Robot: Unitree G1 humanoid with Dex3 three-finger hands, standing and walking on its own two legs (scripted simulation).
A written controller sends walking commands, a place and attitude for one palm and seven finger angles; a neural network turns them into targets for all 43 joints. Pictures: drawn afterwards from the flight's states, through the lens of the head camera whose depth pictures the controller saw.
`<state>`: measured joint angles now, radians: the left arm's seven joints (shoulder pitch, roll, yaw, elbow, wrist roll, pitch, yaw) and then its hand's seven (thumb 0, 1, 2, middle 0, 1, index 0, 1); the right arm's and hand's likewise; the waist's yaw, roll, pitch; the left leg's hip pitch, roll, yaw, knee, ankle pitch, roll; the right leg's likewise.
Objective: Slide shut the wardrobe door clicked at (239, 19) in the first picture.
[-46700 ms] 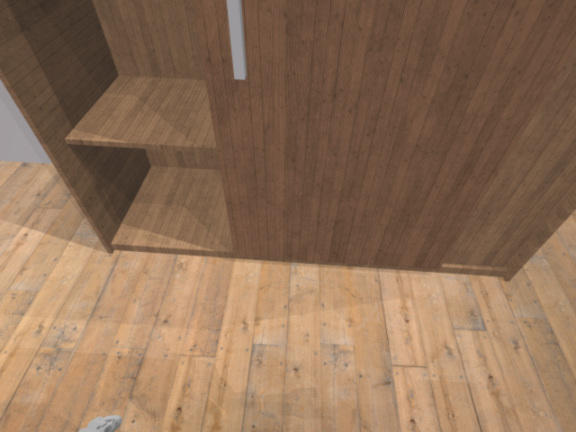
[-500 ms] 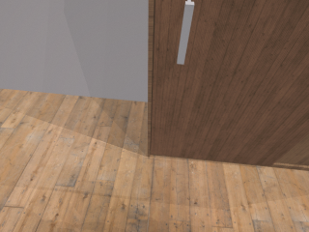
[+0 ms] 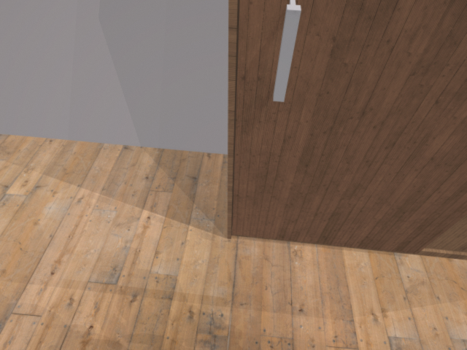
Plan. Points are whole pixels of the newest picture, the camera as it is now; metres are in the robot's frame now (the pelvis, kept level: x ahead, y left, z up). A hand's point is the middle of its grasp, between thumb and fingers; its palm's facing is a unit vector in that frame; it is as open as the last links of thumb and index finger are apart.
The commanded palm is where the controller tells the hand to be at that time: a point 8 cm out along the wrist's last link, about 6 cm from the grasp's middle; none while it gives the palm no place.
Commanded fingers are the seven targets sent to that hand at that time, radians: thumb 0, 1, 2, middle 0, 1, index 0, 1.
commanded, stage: look to check the result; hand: right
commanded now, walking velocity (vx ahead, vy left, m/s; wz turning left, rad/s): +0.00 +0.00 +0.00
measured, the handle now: (285, 53) +0.66 -0.06 +0.18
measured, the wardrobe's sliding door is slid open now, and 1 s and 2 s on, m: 0.00 0.00 0.00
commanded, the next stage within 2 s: stand and wait in 0.32 s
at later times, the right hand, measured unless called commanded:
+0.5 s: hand out of the picture +0.04 -0.17 -0.18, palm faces +0.00 +0.98 -0.20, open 7.4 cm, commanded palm none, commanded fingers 0.00 -0.90 -0.90 0.20 0.30 0.20 0.30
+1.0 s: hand out of the picture +0.05 -0.19 -0.17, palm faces +0.00 +0.97 -0.22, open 7.4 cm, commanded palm none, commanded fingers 0.00 -0.90 -0.90 0.20 0.30 0.20 0.30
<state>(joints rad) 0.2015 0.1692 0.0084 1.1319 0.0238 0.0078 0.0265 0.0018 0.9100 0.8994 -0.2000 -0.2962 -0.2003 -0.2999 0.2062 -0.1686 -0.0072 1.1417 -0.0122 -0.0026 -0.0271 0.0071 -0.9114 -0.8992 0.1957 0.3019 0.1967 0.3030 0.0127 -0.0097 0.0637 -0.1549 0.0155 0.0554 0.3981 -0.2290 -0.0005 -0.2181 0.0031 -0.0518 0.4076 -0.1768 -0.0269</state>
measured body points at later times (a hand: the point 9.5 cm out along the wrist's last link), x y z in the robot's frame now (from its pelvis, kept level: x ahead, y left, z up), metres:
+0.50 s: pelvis +0.02 +0.01 +0.00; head +0.04 +0.01 +0.45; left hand +0.03 +0.23 -0.16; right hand +0.04 -0.22 -0.16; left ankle -0.01 +0.12 -0.74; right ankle +0.03 -0.10 -0.74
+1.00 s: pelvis +0.02 +0.00 +0.00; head +0.04 +0.00 +0.45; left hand +0.05 +0.25 -0.15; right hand +0.05 -0.24 -0.15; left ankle -0.01 +0.12 -0.74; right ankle +0.03 -0.10 -0.74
